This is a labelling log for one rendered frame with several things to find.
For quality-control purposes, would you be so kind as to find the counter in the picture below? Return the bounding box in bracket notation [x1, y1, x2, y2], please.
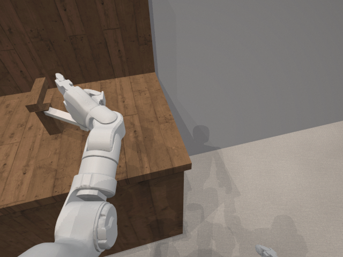
[0, 0, 192, 257]

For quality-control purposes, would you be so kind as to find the tap lever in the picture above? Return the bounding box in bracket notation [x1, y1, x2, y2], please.
[44, 107, 89, 131]

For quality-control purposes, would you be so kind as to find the right robot hand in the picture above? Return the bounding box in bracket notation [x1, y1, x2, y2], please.
[255, 245, 277, 257]

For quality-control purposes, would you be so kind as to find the left robot hand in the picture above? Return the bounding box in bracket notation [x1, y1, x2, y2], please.
[55, 73, 106, 128]

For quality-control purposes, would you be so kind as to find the robot left upper arm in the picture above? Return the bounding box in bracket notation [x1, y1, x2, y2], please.
[18, 201, 117, 257]

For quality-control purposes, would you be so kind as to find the robot left forearm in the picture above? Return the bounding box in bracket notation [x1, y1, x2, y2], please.
[55, 105, 125, 233]

